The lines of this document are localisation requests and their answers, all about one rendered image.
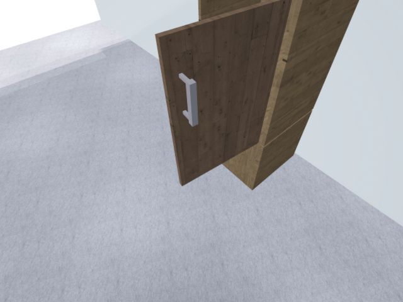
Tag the handle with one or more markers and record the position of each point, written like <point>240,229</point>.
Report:
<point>191,93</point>

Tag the cupboard door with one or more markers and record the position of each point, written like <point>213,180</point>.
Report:
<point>232,58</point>

